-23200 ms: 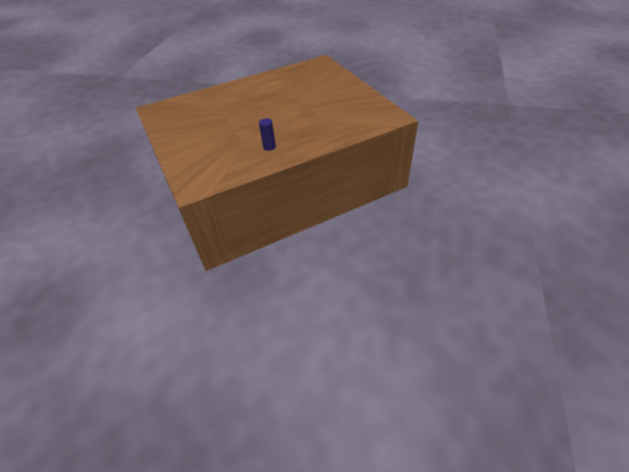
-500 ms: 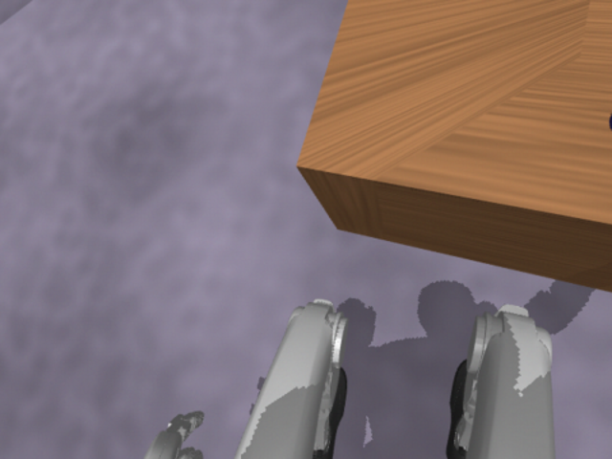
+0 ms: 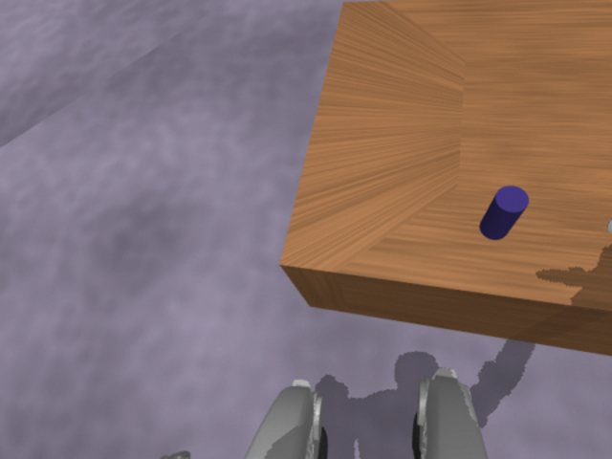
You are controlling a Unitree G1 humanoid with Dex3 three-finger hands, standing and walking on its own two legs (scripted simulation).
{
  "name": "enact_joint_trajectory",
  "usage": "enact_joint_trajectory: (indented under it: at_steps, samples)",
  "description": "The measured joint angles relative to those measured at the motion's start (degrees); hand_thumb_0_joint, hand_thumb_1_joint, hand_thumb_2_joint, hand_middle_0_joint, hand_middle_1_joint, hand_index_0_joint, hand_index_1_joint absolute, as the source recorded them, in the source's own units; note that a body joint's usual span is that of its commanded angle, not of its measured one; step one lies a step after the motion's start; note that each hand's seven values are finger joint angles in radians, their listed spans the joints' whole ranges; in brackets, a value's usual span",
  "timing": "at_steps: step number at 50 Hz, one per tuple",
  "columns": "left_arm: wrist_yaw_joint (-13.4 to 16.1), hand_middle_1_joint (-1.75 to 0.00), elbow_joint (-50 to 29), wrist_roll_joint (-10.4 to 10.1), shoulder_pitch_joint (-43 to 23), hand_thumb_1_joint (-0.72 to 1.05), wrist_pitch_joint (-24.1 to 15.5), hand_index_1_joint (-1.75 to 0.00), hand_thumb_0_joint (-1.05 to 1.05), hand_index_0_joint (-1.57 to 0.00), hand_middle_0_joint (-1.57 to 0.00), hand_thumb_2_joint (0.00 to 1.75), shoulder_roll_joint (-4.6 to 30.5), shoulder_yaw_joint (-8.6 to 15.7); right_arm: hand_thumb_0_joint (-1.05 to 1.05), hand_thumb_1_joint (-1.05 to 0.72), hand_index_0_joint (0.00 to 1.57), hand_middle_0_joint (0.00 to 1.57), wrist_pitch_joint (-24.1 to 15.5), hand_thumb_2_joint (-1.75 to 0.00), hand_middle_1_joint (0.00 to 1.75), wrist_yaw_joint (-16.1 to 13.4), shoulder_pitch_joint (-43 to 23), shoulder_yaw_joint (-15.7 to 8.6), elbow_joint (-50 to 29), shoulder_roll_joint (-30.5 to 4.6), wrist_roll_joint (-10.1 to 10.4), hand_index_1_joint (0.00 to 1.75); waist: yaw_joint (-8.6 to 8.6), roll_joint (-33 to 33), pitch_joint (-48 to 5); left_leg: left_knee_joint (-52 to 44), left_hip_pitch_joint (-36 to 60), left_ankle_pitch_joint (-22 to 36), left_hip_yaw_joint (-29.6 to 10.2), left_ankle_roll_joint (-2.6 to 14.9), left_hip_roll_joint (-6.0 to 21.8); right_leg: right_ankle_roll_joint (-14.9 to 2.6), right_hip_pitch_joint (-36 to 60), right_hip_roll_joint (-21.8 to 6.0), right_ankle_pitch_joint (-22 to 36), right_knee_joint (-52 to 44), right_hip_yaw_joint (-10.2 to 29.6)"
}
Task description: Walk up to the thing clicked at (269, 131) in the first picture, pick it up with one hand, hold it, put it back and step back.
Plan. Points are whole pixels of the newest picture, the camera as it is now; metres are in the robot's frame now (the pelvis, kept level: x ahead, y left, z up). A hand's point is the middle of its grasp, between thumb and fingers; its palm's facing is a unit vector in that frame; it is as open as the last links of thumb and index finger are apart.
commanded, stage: home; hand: right
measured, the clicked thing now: (502, 214) +0.52 -0.25 -0.21
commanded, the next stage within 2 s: none
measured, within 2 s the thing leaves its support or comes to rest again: neither
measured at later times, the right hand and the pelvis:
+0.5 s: hand (606, 351) +0.26 -0.24 +0.02, palm faces +0.25 +0.91 -0.33, open 17.3 cm; pelvis +0.04 -0.01 +0.10, yaw -4 degrees
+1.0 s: hand (555, 438) +0.19 -0.17 +0.04, palm faces +0.16 +0.97 -0.20, open 17.4 cm; pelvis +0.04 +0.02 +0.09, yaw -7 degrees
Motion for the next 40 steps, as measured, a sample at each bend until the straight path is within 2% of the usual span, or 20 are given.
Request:
enact_joint_trajectory:
  at_steps: [6, 11, 17, 22, 28, 31, 34, 40]
  samples:
    - [1.56, -0.29, 0.08, -1.57, 1.12, 0.9, -0.63, -0.29, 0.0, -0.2, -0.2, 0.89, 0.16, 0.81, -0.01, 0.49, 0.07, 0.07, 2.8, -0.09, 0.06, -1.5, 12.98, 6.22, -8.09, 9.54, 2.9, 0.06, -1.25, 0.11, 0.43, -10.34, 11.56, 2.88, -0.6, -0.31, 0.82, -0.41, 11.56, 0.64, 2.09, -9.49, -1.46]
    - [3.67, -0.29, 0.05, -2.0, 1.22, 0.9, -1.8, -0.29, 0.0, -0.2, -0.2, 0.89, -0.64, 0.82, -0.01, 0.51, 0.07, 0.07, 3.92, -0.08, 0.06, -3.57, 23.5, 9.92, -16.92, 17.13, 4.42, 0.06, -2.12, 1.08, 1.33, -17.98, 21.3, 4.94, -0.97, -0.32, 1.45, -0.51, 21.32, 1.17, 3.63, -16.58, -2.43]
    - [5.8, -0.29, -0.89, -1.63, 0.57, 0.9, -3.34, -0.29, 0.0, -0.2, -0.2, 0.89, -1.87, 0.76, -0.01, 0.52, 0.07, 0.07, 4.54, -0.07, 0.06, -5.5, 33.31, 14.06, -24.42, 22.1, 5.93, 0.06, -3.31, 1.24, 1.94, -24.27, 30.7, 6.35, -1.55, -0.28, 2.47, -0.55, 31.04, 2.07, 4.91, -23.01, -3.62]
    - [6.38, -0.29, -1.99, -1.65, -0.68, 0.9, -4.15, -0.29, 0.0, -0.2, -0.2, 0.89, -2.62, 0.88, -0.01, 0.52, 0.07, 0.07, 6.11, -0.07, 0.06, -5.58, 41.63, 19.45, -30.55, 25.18, 6.79, 0.06, -4.64, 0.21, 2.35, -27.41, 36.34, 6.92, -2.21, -0.45, 3.3, -0.57, 37.3, 2.78, 5.7, -26.89, -4.67]
    - [6.61, -0.29, -4.24, -1.11, -1.17, 0.9, -6.63, -0.29, 0.01, -0.2, -0.2, 0.89, -3.58, 0.62, -0.01, 0.5, 0.07, 0.07, 9.95, -0.08, 0.06, -6.09, 54.99, 23.53, -45.57, 30.58, 6.26, 0.06, -5.77, -0.83, 1.33, -27.28, 37.99, 6.16, -1.74, -0.27, 3.67, -0.27, 39.02, 3.19, 5.61, -27.47, -4.3]
    - [7.11, -0.29, -5.45, -1.04, -1.27, 0.9, -7.44, -0.29, 0.01, -0.2, -0.2, 0.89, -3.96, 0.46, -0.01, 0.5, 0.07, 0.07, 12.44, -0.08, 0.06, -5.56, 61.01, 25.38, -52.33, 32.11, 6.04, 0.06, -6.26, -0.81, 1.16, -26.31, 38.13, 5.43, -1.1, 0.04, 3.7, 0.07, 39.01, 3.32, 5.34, -26.85, -3.63]
    - [7.99, -0.29, -6.58, -0.95, -1.37, 0.9, -8.28, -0.29, 0.01, -0.2, -0.2, 0.89, -3.97, 0.29, -0.01, 0.51, 0.07, 0.07, 15.37, -0.08, 0.06, -4.14, 65.23, 26.56, -57.38, 32.07, 6.13, 0.06, -6.55, -0.74, 1.13, -25.34, 38.03, 4.79, -0.37, 0.4, 3.68, 0.44, 38.72, 3.41, 5.18, -26.19, -2.86]
    - [9.44, -0.29, -7.93, -0.66, -1.18, 0.9, -10.9, -0.29, 0.01, -0.21, -0.21, 0.89, -2.85, 0.5, -0.01, 0.52, 0.07, 0.07, 21.22, -0.07, 0.06, -0.41, 67.64, 26.35, -61.84, 30.1, 7.28, 0.06, -6.23, -0.82, 0.6, -23.9, 37.83, 3.96, 0.66, 1.02, 3.63, 1.06, 38.36, 3.52, 5.13, -25.4, -1.76]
